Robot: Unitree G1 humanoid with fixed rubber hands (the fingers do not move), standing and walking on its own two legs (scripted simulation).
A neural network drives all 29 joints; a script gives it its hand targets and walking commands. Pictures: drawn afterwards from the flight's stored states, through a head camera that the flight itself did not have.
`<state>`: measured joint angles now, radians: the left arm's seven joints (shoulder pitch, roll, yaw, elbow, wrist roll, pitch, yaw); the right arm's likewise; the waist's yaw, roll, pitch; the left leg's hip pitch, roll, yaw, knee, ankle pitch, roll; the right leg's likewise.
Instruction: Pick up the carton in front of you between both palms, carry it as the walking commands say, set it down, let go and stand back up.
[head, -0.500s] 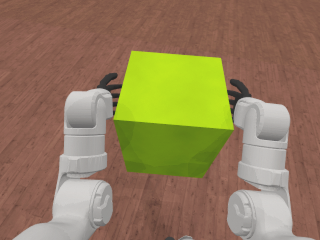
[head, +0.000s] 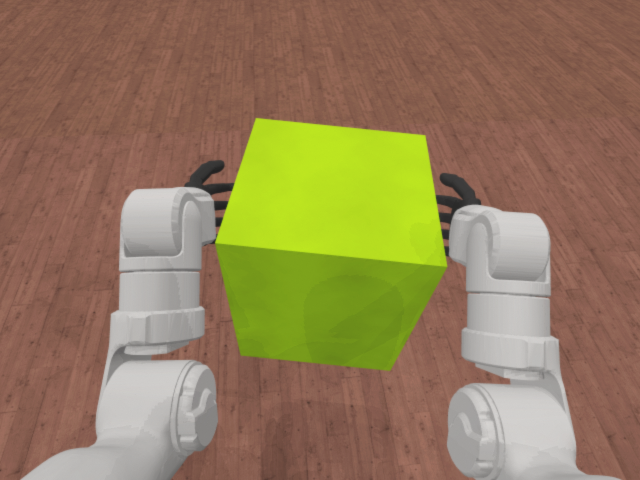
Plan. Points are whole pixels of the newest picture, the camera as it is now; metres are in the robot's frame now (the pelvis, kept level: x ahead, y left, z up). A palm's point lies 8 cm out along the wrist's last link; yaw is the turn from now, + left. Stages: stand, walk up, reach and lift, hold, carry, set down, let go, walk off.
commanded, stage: carry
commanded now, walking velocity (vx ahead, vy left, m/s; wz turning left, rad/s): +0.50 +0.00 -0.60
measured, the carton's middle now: (327, 252) +0.39 +0.00 +0.07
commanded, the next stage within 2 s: none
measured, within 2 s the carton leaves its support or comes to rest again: neither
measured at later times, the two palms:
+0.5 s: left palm (242, 72) +0.63 +0.13 +0.20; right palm (438, 70) +0.67 -0.16 +0.19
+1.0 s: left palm (188, 3) +0.90 +0.27 +0.19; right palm out of the picture +0.98 -0.02 +0.20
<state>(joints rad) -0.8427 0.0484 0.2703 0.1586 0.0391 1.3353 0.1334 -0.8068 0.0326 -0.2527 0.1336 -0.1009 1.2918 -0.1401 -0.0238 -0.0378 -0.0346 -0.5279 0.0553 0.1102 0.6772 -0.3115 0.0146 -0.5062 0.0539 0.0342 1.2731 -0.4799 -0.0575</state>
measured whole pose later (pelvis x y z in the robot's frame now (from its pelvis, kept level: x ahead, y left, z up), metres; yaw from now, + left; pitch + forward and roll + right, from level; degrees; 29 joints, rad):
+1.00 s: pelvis +0.56 +0.03 +0.05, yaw +19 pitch +5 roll +0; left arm -0.81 -0.02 0.31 -0.03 0.10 1.34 0.13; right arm -0.84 0.00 -0.25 0.05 -0.02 1.29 -0.16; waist -0.10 -0.01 0.06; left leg -0.38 -0.13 0.02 0.55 -0.32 0.13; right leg -0.80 -0.09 0.03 1.21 -0.42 0.04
